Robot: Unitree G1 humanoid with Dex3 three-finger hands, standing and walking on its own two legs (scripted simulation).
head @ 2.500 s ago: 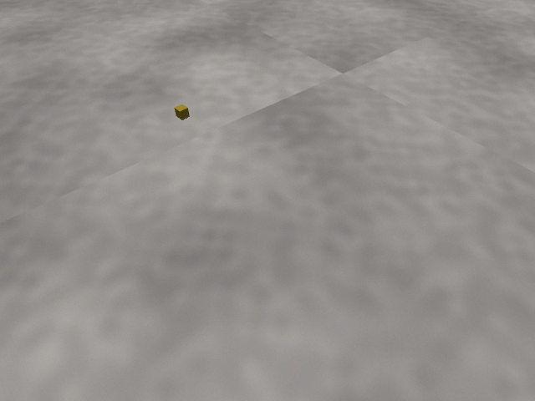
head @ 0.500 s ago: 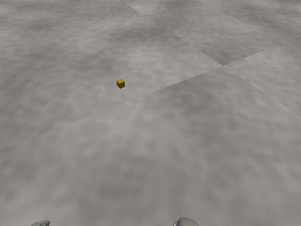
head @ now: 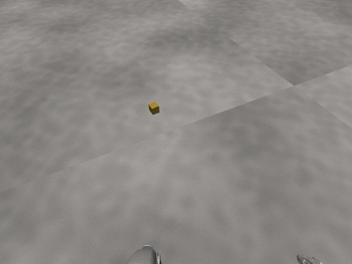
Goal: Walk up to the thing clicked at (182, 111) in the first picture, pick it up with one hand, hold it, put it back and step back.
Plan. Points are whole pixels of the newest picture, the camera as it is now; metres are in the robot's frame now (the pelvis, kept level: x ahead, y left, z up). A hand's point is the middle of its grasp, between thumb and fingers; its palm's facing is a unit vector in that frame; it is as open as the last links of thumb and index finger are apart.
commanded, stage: walk up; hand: left
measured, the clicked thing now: (154, 108) +1.34 +0.28 -0.74
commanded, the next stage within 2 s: none
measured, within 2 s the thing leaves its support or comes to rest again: neither
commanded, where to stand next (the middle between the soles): +0.99 +0.01 m, yaw -1 degrees
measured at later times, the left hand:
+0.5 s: hand (93, 186) +0.35 +0.29 -0.13, palm faces -0.12 -0.93 -0.36, open 7.4 cm
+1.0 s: hand (113, 150) +0.48 +0.26 -0.13, palm faces -0.02 -0.92 -0.39, open 7.4 cm
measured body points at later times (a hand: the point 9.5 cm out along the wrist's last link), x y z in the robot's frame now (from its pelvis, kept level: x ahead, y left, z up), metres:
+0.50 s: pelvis +0.24 +0.02 +0.00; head +0.26 +0.02 +0.45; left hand +0.36 +0.34 -0.11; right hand +0.25 -0.30 -0.11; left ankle +0.18 +0.12 -0.74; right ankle +0.38 -0.14 -0.70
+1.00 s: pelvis +0.44 -0.02 +0.00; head +0.44 -0.03 +0.45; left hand +0.48 +0.31 -0.10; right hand +0.49 -0.35 -0.12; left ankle +0.56 +0.14 -0.70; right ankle +0.41 -0.12 -0.74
